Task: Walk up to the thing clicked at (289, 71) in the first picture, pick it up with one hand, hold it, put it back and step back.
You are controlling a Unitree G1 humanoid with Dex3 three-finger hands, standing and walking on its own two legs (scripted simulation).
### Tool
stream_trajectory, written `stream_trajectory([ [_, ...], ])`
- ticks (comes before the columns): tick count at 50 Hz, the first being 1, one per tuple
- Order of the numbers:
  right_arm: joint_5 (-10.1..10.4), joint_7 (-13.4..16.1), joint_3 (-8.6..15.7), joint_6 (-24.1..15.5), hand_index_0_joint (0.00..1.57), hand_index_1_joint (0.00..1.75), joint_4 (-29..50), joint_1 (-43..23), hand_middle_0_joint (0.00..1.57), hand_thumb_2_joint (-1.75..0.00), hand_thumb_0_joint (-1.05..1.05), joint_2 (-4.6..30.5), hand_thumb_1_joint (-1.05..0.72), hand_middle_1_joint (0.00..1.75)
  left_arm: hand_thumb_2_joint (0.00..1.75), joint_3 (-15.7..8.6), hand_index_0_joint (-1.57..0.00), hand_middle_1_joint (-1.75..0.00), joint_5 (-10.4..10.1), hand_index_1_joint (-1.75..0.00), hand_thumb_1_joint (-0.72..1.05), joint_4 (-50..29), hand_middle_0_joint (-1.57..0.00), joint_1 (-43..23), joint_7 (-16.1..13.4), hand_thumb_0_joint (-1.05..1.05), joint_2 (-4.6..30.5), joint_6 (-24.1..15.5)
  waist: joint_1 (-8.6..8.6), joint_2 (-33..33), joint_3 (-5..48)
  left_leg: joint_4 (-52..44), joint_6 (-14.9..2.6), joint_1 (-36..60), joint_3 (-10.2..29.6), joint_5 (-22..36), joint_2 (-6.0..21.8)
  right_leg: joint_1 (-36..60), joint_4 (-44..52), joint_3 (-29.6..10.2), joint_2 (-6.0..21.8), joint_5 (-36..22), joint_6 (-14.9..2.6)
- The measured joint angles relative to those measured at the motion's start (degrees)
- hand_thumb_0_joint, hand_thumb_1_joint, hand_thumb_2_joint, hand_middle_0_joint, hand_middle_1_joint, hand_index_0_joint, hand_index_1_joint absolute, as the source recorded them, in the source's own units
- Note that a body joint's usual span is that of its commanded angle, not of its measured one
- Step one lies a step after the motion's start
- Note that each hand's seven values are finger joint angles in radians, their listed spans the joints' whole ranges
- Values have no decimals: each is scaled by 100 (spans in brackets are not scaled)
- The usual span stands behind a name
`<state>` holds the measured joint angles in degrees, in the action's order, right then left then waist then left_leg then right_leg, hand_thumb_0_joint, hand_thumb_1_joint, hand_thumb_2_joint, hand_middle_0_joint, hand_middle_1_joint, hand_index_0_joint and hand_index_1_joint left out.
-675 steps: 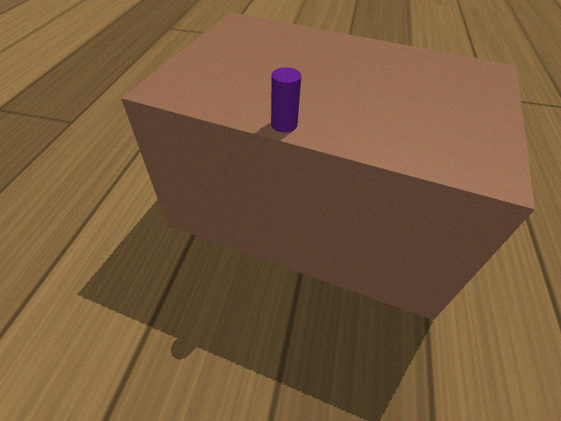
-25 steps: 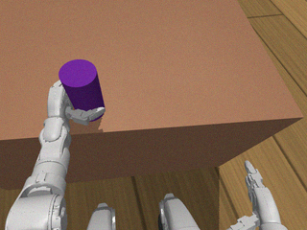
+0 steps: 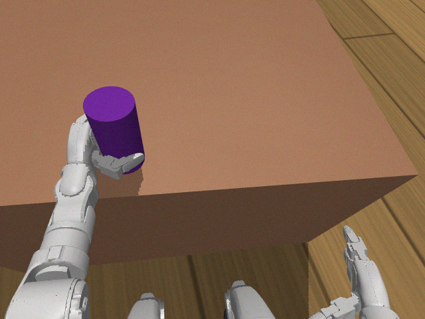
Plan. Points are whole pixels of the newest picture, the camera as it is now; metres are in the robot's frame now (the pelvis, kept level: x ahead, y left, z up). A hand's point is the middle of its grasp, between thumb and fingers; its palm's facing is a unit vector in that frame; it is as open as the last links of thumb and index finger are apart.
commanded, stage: settle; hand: left
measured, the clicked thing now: (118, 134) +0.44 +0.13 +0.07
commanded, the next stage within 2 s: lift in 0.36 s
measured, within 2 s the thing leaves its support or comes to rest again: neither
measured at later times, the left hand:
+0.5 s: hand (110, 134) +0.44 +0.14 +0.07, palm faces -0.02 -1.00 -0.02, open 10.7 cm
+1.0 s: hand (100, 128) +0.40 +0.14 +0.13, palm faces +0.00 -1.00 -0.03, open 10.7 cm
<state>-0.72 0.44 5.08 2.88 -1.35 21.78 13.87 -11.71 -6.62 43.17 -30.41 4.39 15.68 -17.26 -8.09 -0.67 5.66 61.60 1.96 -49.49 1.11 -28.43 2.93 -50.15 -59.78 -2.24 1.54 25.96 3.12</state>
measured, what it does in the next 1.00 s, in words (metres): stands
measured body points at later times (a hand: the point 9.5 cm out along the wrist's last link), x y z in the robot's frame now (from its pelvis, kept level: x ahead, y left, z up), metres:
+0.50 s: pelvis +0.00 +0.00 +0.01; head +0.08 +0.02 +0.45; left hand +0.43 +0.20 +0.07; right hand +0.16 -0.27 -0.01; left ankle +0.01 +0.14 -0.66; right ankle +0.03 -0.15 -0.66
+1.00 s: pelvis +0.01 +0.00 +0.03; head +0.05 +0.00 +0.48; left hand +0.40 +0.19 +0.14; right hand +0.17 -0.27 +0.00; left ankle +0.01 +0.14 -0.66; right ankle +0.03 -0.15 -0.66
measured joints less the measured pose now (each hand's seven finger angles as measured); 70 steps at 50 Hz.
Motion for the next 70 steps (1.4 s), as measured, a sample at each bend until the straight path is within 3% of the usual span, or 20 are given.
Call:
stream_trajectory([
  [9,46,30,-35,17,6,5,-183,-29,6,-6,-1,-33,52,5,110,-10,-69,-103,-48,-103,-49,145,-67,-28,146,0,1,45,40,18,-40,-197,-22,201,-38,96,-12,192,195,-28,13,-100,15],
  [28,110,72,-72,-61,6,5,-432,-74,6,-6,-1,-94,52,5,112,16,-69,-104,-113,-104,-51,11,-67,-133,135,0,67,254,106,26,-54,-464,-18,485,-36,184,-20,486,467,-9,26,-185,10],
  [38,181,120,-102,-101,6,5,-366,56,5,-5,-1,-75,51,5,112,158,-69,-104,-218,-104,-51,-658,-67,387,226,0,-80,510,216,89,6,-698,-4,865,-62,197,-2,838,663,-16,16,-185,-4],
  [53,309,292,-20,-234,6,5,-943,28,5,-5,-1,-125,52,5,113,359,-69,-105,-284,-105,-51,-2246,-66,1187,-118,0,-211,1442,456,180,36,-1176,16,1666,-41,336,-10,1644,1111,36,35,-291,-27],
  [70,353,438,-123,-739,6,5,-1928,-235,5,-5,-1,-191,52,5,114,468,-68,-106,-423,-106,-52,-3552,-66,1868,-99,0,-250,2448,602,242,-172,-1631,-2,2323,-42,586,-71,2306,1535,57,98,-506,-19],
])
